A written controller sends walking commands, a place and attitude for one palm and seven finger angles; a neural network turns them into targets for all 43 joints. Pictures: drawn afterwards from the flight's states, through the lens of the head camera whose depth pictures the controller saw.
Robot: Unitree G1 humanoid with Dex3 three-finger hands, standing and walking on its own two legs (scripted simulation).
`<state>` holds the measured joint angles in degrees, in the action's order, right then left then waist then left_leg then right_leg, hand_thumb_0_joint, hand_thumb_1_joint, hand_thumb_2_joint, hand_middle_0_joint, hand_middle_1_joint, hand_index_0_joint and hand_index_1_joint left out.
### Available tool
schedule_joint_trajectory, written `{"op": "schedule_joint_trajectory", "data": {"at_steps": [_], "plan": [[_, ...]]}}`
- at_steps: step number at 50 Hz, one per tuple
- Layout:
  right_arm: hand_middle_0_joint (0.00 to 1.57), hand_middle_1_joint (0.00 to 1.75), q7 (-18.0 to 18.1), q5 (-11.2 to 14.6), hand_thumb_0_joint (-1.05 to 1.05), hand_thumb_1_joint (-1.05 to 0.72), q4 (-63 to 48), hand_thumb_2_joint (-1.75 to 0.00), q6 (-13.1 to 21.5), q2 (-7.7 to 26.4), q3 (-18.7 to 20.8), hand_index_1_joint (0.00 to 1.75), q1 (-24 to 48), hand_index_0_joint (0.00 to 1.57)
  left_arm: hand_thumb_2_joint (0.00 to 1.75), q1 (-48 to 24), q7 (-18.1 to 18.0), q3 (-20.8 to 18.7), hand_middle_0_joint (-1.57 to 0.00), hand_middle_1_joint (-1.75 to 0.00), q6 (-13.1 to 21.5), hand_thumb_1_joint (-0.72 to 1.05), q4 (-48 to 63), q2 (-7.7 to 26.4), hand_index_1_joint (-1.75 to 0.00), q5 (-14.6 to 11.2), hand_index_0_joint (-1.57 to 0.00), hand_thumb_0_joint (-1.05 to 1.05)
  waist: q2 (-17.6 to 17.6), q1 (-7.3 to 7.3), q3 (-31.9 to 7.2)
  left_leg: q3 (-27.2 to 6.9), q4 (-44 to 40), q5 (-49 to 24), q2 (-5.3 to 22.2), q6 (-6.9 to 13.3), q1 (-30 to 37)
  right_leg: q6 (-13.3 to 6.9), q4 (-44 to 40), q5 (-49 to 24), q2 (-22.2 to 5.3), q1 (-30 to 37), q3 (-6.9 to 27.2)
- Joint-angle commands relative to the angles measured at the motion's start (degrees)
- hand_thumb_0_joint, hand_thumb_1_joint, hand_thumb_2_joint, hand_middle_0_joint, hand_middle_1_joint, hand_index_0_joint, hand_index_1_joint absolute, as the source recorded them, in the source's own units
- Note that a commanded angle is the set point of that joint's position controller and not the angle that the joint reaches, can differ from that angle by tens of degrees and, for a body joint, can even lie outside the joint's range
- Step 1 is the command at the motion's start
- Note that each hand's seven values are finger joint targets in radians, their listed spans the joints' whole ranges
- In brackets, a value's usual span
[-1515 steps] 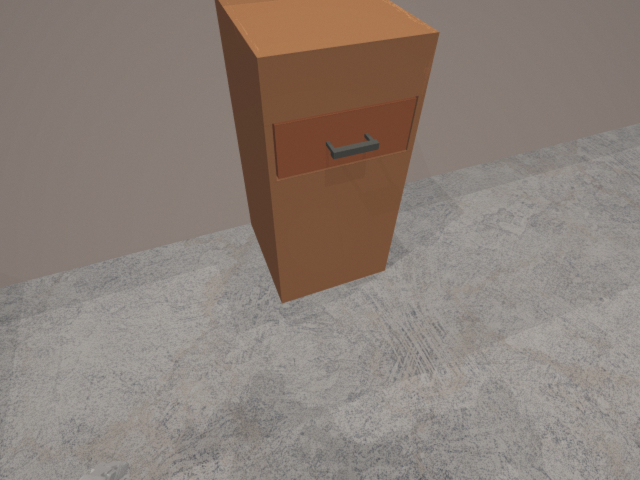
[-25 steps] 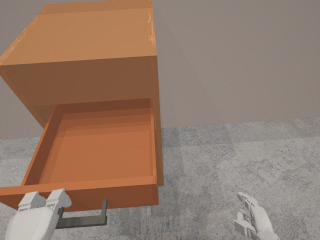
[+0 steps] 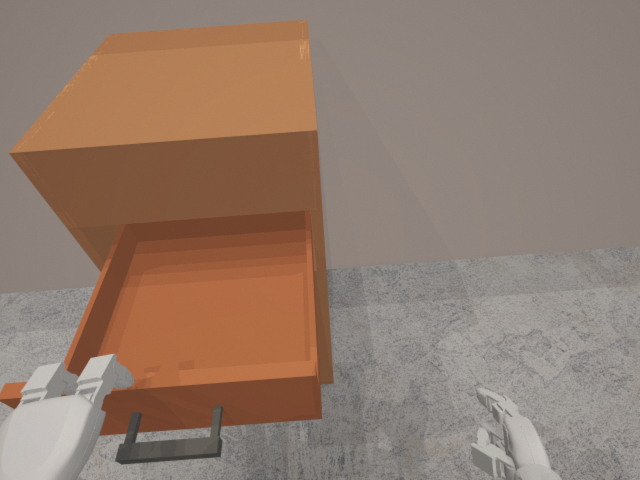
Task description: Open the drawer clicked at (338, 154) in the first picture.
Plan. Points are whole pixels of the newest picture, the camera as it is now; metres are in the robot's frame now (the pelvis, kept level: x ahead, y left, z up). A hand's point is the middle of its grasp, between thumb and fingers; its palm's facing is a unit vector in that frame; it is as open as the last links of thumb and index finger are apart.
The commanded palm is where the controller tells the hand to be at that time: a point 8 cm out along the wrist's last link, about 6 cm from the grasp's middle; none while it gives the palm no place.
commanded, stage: lift the hand off the handle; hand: left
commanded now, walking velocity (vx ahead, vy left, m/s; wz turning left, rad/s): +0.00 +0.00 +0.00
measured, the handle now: (173, 433) +0.18 +0.23 -0.06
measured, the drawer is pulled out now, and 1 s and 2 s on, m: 0.29 0.29 0.29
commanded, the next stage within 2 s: draw the hand back to the body in 0.70 s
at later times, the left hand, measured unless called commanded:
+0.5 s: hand (75, 429) +0.14 +0.27 +0.08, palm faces +0.04 -0.09 -1.00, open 13.8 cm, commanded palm +0.11 +0.26 +0.13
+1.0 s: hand (59, 416) +0.15 +0.28 +0.09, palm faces +0.05 -0.09 -0.99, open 13.8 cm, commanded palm +0.12 +0.28 +0.15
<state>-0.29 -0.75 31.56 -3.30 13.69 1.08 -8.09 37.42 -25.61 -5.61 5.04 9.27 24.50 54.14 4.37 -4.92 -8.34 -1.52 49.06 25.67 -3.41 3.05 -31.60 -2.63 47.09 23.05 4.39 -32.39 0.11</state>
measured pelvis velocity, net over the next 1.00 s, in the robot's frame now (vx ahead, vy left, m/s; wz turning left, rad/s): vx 0.01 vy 0.02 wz -0.01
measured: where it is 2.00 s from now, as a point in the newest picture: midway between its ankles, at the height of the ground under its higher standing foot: outside the picture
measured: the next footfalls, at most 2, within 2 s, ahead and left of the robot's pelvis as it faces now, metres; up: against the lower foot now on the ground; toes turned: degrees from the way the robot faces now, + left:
none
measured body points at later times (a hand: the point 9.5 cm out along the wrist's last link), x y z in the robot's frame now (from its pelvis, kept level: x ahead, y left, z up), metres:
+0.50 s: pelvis +0.01 +0.01 +0.02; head +0.01 -0.03 +0.47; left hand +0.14 +0.27 +0.13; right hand +0.23 -0.20 -0.07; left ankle -0.01 +0.09 -0.70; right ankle +0.00 -0.10 -0.70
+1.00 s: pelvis +0.01 +0.02 +0.02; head +0.01 -0.01 +0.47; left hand +0.14 +0.28 +0.15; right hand +0.24 -0.19 -0.06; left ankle -0.01 +0.09 -0.70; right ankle +0.00 -0.10 -0.70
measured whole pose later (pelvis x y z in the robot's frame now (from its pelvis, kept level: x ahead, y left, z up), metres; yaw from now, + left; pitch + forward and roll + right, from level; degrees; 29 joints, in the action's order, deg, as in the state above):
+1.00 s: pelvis +0.01 +0.02 +0.02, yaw -1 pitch +3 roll -2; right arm -0.8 0.4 30.4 -5.3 13.8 0.0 -7.9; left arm 38.8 -15.7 -4.9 0.8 21.0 26.7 51.7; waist 5.3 -7.2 -5.0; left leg -1.0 37.7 21.6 -3.4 4.3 -19.0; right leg -1.3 34.3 18.2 4.0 -19.3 1.6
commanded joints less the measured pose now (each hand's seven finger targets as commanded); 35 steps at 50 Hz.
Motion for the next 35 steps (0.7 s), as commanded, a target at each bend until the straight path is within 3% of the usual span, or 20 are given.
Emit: {"op": "schedule_joint_trajectory", "data": {"at_steps": [1,2,6,7,8,11,14,16,17,18,19,23,24,26,27,28,29,31,32,35], "plan": [[0.2,0.3,-0.6,0.2,0.0,-0.9,-10.0,-0.9,2.9,5.9,1.9,0.3,8.4,0.2,0.3,1.2,-1.1,-5.7,-0.3,-1.2,-1.6,-0.5,10.6,8.0,-1.2,-0.7,-0.3,0.0,-1.3,0.35,-4.4,-1.5,-9.0,-14.1,2.8,-0.7,6.6,-0.7,-9.0,-9.9,-2.9,2.9,1.2],[0.2,0.3,-0.4,0.7,0.0,-0.9,-10.4,-0.9,2.9,5.6,2.1,0.3,8.6,0.2,0.3,1.9,-0.3,-3.4,-0.3,-1.2,-2.3,-0.5,10.8,5.8,-1.2,-1.5,-0.3,0.0,-1.8,0.36,-2.1,-1.5,-9.8,-12.9,2.9,-0.5,5.8,-0.7,-9.6,-9.2,-2.7,3.5,1.1],[0.2,0.3,-0.5,0.7,0.0,-0.9,-11.0,-0.9,2.6,6.0,1.4,0.3,9.0,0.2,0.3,0.7,1.8,-5.4,-0.3,-1.2,-4.0,-0.5,13.5,9.6,-1.2,-1.2,-0.3,0.0,-2.8,-0.79,-5.0,-1.4,-11.4,-14.0,2.9,-0.4,7.2,-0.6,-10.7,-10.1,-3.4,6.9,1.9],[0.2,0.3,-0.2,1.0,0.0,-0.9,-11.3,-0.9,2.5,5.5,1.8,0.3,9.0,0.2,0.3,1.5,2.3,-3.8,-0.3,-1.2,-4.1,-0.5,14.5,8.0,-1.2,-1.3,-0.3,0.0,-1.9,-0.61,-2.5,-1.3,-11.8,-13.2,3.0,-0.4,7.3,-0.7,-11.4,-9.4,-3.1,6.5,2.1],[0.2,0.3,-0.3,0.6,0.0,-0.9,-11.4,-0.9,2.5,5.8,1.3,0.3,8.8,0.2,0.3,-0.4,2.4,-5.4,-0.3,-1.2,-4.0,-0.5,15.1,10.3,-1.2,-0.8,-0.3,0.0,-3.1,-0.75,-4.0,-1.2,-11.6,-13.5,2.9,-0.2,7.8,-0.5,-11.7,-9.7,-3.4,6.7,2.1],[0.2,0.3,-0.5,0.3,0.0,-0.9,-11.9,-0.9,2.4,5.5,1.0,0.3,8.8,0.2,0.3,1.2,2.5,-6.2,-0.3,-1.2,-3.5,-0.5,17.1,10.7,-1.2,-0.1,-0.3,0.0,-0.6,-1.55,-3.7,-1.3,-12.1,-15.4,2.9,-0.5,9.9,-1.1,-12.3,-10.4,-3.4,7.2,2.9],[0.2,0.3,-0.5,0.5,0.0,-0.9,-11.6,-0.9,2.4,5.3,1.4,0.3,8.5,0.2,0.3,1.4,2.6,-5.3,-0.3,-1.2,-3.0,-0.5,17.8,8.9,-1.2,-0.6,-0.3,0.0,-0.7,-0.92,-1.4,-1.3,-12.1,-16.1,3.1,-0.5,10.7,-1.1,-12.8,-11.4,-3.2,6.6,2.7],[0.2,0.3,-0.8,0.3,0.0,-0.9,-11.8,-0.9,2.2,5.6,1.2,0.3,8.5,0.2,0.3,1.9,2.7,-7.0,-0.3,-1.2,-3.1,-0.5,18.5,10.4,-1.2,-0.8,-0.3,0.0,-0.7,-1.46,-3.5,-1.4,-12.3,-17.5,3.0,-0.7,11.8,-1.1,-13.0,-12.6,-3.3,7.7,3.0],[0.2,0.3,-0.6,0.8,0.0,-0.9,-11.7,-0.9,2.1,5.2,1.6,0.3,8.5,0.2,0.3,2.9,2.9,-5.4,-0.3,-1.2,-3.3,-0.5,18.0,8.5,-1.2,-1.5,-0.3,0.0,-0.9,-1.03,-0.9,-1.4,-12.7,-16.4,3.2,-0.6,11.2,-1.0,-13.4,-12.1,-3.1,7.4,2.8],[0.2,0.3,-0.7,0.5,0.0,-0.9,-11.6,-0.9,2.1,5.7,1.4,0.3,8.5,0.2,0.3,2.0,3.0,-7.1,-0.3,-1.2,-3.3,-0.5,18.3,10.2,-1.2,-1.3,-0.3,0.0,-2.7,-1.32,-3.0,-1.3,-12.5,-17.3,3.1,-0.5,11.8,-0.9,-13.7,-13.5,-3.4,8.3,2.8],[0.2,0.3,-0.7,0.7,0.0,-0.9,-11.6,-0.9,2.0,5.5,1.7,0.3,8.7,0.2,0.3,3.2,3.3,-6.0,-0.3,-1.2,-3.3,-0.5,18.2,8.9,-1.2,-1.6,-0.3,0.0,-2.2,-1.12,-1.2,-1.3,-12.7,-17.2,3.1,-0.6,11.8,-0.9,-13.9,-13.7,-3.2,8.1,3.3],[0.2,0.3,-0.7,0.7,0.0,-0.9,-11.6,-0.9,1.8,5.9,1.4,0.3,8.8,0.2,0.3,3.5,4.6,-6.7,-0.3,-1.2,-3.8,-0.5,19.5,10.1,-1.2,-2.3,-0.3,0.0,-3.2,-1.65,-3.6,-1.2,-13.4,-19.5,3.0,-0.6,13.1,-0.6,-14.7,-16.3,-3.7,10.6,3.4],[0.2,0.3,-0.6,0.8,0.0,-0.9,-11.8,-0.9,1.9,5.6,1.6,0.3,8.9,0.2,0.3,3.9,5.0,-4.9,-0.3,-1.2,-3.8,-0.5,20.6,8.4,-1.2,-2.6,-0.3,0.0,-3.4,-1.28,-2.3,-1.0,-13.5,-19.6,3.2,-0.4,13.3,-0.5,-15.1,-17.2,-3.7,10.6,3.7],[0.2,0.3,-0.8,0.7,0.0,-0.9,-11.9,-0.9,1.9,5.8,1.0,0.3,8.8,0.2,0.3,4.7,5.4,-6.4,-0.3,-1.2,-4.0,-0.5,21.1,10.0,-1.2,-2.7,-0.3,0.0,-3.5,-1.99,-4.1,-1.3,-13.8,-21.3,3.1,-0.5,14.4,-0.5,-15.2,-18.0,-3.9,11.8,3.3],[0.2,0.3,-0.5,1.0,0.0,-0.9,-11.6,-0.9,1.8,5.6,1.3,0.3,9.0,0.2,0.3,3.7,5.7,-5.0,-0.3,-1.2,-4.0,-0.5,21.4,8.9,-1.2,-3.1,-0.3,0.0,-3.3,-1.14,-0.8,-1.2,-14.3,-20.3,3.3,-0.5,13.8,-0.5,-15.8,-17.7,-3.7,11.1,4.0],[0.2,0.3,-0.4,0.7,0.0,-0.9,-11.7,-0.9,1.6,5.9,1.2,0.3,8.8,0.2,0.3,3.0,5.9,-7.0,-0.3,-1.2,-3.9,-0.5,21.5,11.2,-1.2,-2.6,-0.3,0.0,-4.1,-1.96,-2.8,-1.2,-14.3,-20.1,3.1,-0.3,14.3,-0.3,-16.2,-17.2,-3.9,11.8,3.5],[0.2,0.3,-0.3,0.8,0.0,-0.9,-11.7,-0.9,1.6,5.7,1.2,0.3,9.0,0.2,0.3,2.5,6.0,-6.5,-0.3,-1.2,-3.7,-0.5,21.9,10.8,-1.2,-2.4,-0.3,0.0,-3.0,-1.46,-0.4,-1.1,-14.5,-19.6,3.3,-0.4,14.6,-0.5,-16.8,-16.5,-3.9,10.9,4.3],[0.2,0.3,-0.5,0.5,0.0,-0.9,-11.7,-0.9,1.5,5.8,0.7,0.3,8.8,0.2,0.3,2.0,6.1,-7.4,-0.3,-1.2,-3.9,-0.5,22.1,11.8,-1.2,-1.8,-0.3,0.0,-1.7,-2.07,-2.1,-1.3,-14.6,-20.9,3.2,-0.5,16.0,-0.7,-16.8,-16.2,-3.8,11.4,3.5],[0.2,0.3,-0.5,1.0,0.0,-0.9,-11.4,-0.9,1.6,5.4,1.2,0.3,8.7,0.2,0.3,3.3,6.2,-5.7,-0.3,-1.2,-3.7,-0.5,21.5,9.3,-1.2,-2.2,-0.3,0.0,-1.1,-1.63,0.3,-1.2,-14.9,-21.3,3.4,-0.7,15.5,-0.8,-16.9,-16.5,-3.6,10.9,3.8],[0.2,0.3,-0.7,1.3,0.0,-0.9,-11.7,-0.9,1.7,5.8,1.2,0.3,9.6,0.2,0.3,3.0,6.9,-5.7,-0.3,-1.2,-3.8,-0.5,21.2,8.8,-1.2,-3.1,-0.3,0.0,-0.9,-1.61,0.7,-1.8,-15.9,-20.7,3.7,-1.1,15.6,-0.9,-17.4,-15.0,-3.4,11.3,3.7]]}}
